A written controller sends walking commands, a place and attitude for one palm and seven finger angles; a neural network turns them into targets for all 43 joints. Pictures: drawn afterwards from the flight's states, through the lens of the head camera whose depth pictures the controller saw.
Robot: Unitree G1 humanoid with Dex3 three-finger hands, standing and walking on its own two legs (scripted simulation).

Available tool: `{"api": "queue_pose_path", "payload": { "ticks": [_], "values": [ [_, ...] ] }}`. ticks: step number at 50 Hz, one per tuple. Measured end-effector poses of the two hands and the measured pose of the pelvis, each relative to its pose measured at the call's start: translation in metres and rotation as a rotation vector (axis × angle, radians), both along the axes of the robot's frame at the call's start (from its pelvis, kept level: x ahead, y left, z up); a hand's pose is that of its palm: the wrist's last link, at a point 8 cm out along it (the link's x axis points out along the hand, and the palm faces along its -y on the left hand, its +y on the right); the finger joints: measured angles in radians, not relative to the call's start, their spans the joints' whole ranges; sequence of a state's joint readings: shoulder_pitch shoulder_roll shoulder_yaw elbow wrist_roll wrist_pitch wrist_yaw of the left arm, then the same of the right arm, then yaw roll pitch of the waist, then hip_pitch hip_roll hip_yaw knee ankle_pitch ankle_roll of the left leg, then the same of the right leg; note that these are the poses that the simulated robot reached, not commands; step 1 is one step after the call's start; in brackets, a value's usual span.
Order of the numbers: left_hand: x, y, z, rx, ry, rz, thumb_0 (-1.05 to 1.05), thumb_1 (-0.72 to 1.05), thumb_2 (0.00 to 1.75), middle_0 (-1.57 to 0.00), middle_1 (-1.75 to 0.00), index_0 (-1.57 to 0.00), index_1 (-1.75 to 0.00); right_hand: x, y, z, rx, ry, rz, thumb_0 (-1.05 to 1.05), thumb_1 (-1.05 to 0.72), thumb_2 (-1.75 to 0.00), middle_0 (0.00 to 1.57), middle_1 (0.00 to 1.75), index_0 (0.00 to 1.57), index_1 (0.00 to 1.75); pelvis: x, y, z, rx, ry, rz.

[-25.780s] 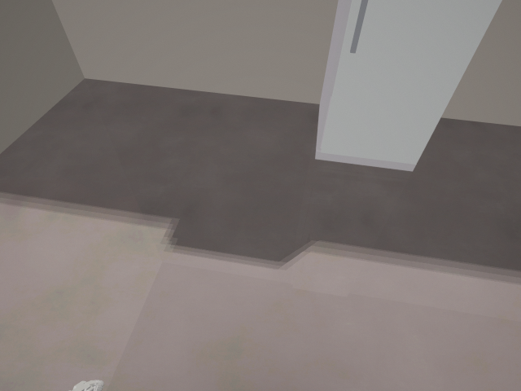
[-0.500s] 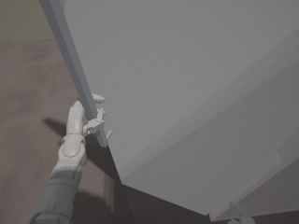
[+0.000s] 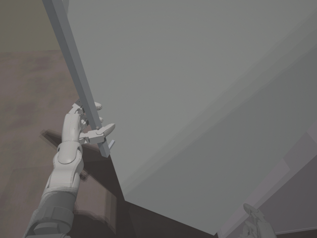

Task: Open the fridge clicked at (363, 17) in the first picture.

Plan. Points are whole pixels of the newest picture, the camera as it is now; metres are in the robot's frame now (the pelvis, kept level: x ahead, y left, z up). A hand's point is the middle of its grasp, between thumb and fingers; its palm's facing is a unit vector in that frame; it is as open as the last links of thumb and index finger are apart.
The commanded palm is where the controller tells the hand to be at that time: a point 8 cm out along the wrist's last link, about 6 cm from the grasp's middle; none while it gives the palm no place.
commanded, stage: loosen the grip on the handle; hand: left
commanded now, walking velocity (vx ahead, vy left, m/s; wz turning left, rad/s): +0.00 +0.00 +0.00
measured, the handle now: (91, 93) +0.42 +0.19 +0.17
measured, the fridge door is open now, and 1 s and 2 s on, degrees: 63 64 64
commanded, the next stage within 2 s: slip the hand off the handle in 0.34 s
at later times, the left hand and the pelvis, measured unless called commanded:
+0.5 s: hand (88, 128) +0.37 +0.21 +0.09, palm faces +0.19 -0.97 -0.16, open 14.6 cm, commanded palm +0.34 +0.27 +0.10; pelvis +0.01 +0.00 +0.00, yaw +0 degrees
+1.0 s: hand (59, 126) +0.37 +0.29 +0.09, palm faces +0.21 -0.96 -0.16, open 14.7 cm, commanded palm +0.33 +0.33 +0.10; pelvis +0.02 +0.03 -0.01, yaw +1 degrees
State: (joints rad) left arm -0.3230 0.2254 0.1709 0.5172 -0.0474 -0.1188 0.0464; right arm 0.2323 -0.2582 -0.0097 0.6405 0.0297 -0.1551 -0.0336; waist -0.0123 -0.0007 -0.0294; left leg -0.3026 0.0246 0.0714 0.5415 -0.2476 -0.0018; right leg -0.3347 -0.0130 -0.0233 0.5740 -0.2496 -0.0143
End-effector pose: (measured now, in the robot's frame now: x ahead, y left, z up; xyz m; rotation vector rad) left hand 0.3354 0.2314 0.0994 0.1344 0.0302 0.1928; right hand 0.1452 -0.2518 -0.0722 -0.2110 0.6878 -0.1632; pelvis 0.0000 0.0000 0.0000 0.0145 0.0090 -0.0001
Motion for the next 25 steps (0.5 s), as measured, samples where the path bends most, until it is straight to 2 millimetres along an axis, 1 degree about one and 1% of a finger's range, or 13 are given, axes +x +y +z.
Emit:
{"api": "queue_pose_path", "payload": {
  "ticks": [5, 7, 10, 13, 16, 22, 25],
  "values": [
    [-0.005, -0.002, 0.001, 0.044, -0.036, -0.016, 0.00, -0.15, 0.39, -0.38, -1.34, -0.37, -1.36, -0.020, -0.013, -0.009, -0.027, 0.042, -0.023, 0.01, -0.90, -0.90, 0.20, 0.30, 0.20, 0.30, -0.006, -0.005, -0.003, 0.000, 0.000, 0.006],
    [-0.005, -0.003, 0.001, 0.050, -0.039, -0.028, 0.00, -0.27, 0.33, -0.38, -1.34, -0.36, -1.34, -0.026, -0.014, -0.013, -0.031, 0.066, -0.028, 0.01, -0.91, -0.90, 0.20, 0.30, 0.20, 0.30, -0.008, -0.006, -0.004, -0.001, 0.003, 0.010],
    [-0.002, -0.001, 0.002, 0.046, -0.034, -0.028, 0.00, -0.39, 0.27, -0.37, -1.31, -0.36, -1.32, -0.034, -0.013, -0.018, -0.028, 0.096, -0.036, 0.01, -0.91, -0.90, 0.20, 0.30, 0.20, 0.30, -0.008, -0.006, -0.004, -0.002, 0.010, 0.008],
    [0.002, 0.006, 0.003, 0.045, -0.024, -0.015, 0.00, -0.46, 0.24, -0.35, -1.28, -0.34, -1.28, -0.036, -0.009, -0.021, -0.018, 0.109, -0.042, 0.02, -0.91, -0.90, 0.20, 0.30, 0.20, 0.30, -0.007, -0.006, -0.003, -0.003, 0.015, 0.005],
    [0.004, 0.013, 0.003, 0.039, -0.020, -0.007, -0.01, -0.51, 0.22, -0.32, -1.24, -0.31, -1.24, -0.035, -0.004, -0.024, -0.007, 0.115, -0.036, 0.02, -0.91, -0.90, 0.20, 0.30, 0.20, 0.30, -0.004, -0.004, -0.002, -0.005, 0.025, 0.005],
    [0.003, 0.017, -0.002, 0.024, -0.026, -0.016, -0.01, -0.54, 0.20, -0.27, -1.18, -0.27, -1.18, -0.021, 0.008, -0.026, 0.003, 0.115, -0.003, 0.02, -0.90, -0.90, 0.20, 0.30, 0.20, 0.30, 0.003, 0.002, -0.003, -0.008, 0.041, 0.011],
    [0.004, 0.026, -0.005, 0.032, -0.013, -0.003, -0.01, -0.55, 0.20, -0.26, -1.17, -0.27, -1.17, -0.012, 0.012, -0.024, -0.001, 0.108, -0.001, 0.02, -0.90, -0.90, 0.20, 0.30, 0.20, 0.30, 0.006, 0.005, -0.004, -0.008, 0.045, 0.009]
  ]
}}
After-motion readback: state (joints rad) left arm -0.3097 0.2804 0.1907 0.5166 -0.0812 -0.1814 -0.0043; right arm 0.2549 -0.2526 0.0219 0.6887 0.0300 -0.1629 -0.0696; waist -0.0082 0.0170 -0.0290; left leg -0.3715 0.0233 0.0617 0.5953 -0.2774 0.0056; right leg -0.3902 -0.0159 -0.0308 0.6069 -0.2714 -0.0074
